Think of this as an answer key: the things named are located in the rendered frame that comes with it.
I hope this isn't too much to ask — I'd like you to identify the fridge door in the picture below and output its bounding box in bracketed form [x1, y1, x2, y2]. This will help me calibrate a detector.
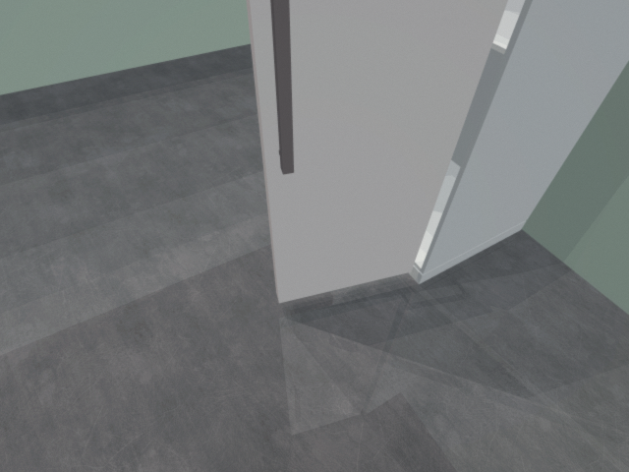
[246, 0, 508, 303]

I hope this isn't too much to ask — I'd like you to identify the handle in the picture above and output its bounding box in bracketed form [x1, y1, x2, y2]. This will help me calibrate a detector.
[270, 0, 294, 175]

